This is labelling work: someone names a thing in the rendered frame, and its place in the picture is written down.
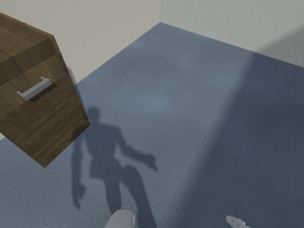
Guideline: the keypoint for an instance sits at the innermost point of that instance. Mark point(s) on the robot right hand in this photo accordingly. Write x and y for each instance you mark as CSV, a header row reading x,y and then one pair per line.
x,y
236,222

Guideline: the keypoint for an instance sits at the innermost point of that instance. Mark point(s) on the cabinet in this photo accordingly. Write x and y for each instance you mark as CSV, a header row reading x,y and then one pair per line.
x,y
46,124

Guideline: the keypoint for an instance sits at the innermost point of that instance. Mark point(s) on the drawer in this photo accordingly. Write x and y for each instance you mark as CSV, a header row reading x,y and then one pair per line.
x,y
51,68

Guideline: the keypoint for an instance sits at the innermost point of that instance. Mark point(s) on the robot left thigh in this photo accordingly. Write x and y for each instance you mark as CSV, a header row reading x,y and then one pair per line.
x,y
121,219

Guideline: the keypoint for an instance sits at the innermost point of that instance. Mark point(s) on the handle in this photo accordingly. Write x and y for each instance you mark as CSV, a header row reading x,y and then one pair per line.
x,y
35,89

